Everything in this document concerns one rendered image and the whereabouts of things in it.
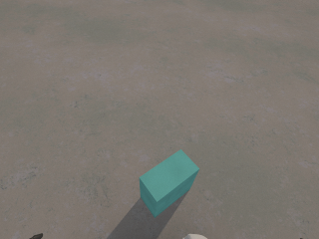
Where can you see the carton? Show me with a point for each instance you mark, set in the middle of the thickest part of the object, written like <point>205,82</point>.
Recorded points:
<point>164,184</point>

